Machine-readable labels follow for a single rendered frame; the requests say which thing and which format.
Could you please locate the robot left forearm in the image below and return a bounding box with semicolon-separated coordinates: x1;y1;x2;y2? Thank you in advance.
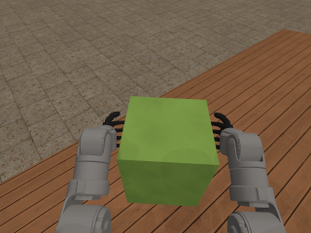
55;124;117;233

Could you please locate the carton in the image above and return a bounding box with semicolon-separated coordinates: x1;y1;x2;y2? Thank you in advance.
117;96;220;207

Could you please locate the robot left hand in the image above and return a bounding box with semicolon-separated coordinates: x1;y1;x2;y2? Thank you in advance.
102;111;125;148

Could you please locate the robot left upper arm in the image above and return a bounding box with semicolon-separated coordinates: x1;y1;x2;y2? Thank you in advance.
56;204;112;233

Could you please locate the robot right upper arm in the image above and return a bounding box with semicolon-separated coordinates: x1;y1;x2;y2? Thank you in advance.
226;211;286;233

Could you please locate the robot right hand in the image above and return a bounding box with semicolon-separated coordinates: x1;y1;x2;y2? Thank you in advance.
211;113;233;150

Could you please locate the robot right forearm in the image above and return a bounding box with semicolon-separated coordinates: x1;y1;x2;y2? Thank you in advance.
220;127;287;233

